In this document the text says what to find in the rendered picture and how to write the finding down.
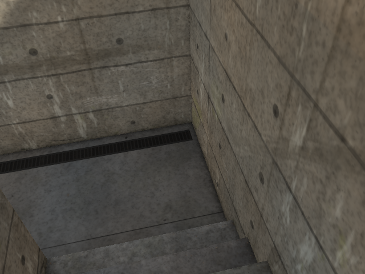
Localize stairs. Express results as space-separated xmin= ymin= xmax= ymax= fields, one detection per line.
xmin=46 ymin=220 xmax=273 ymax=274

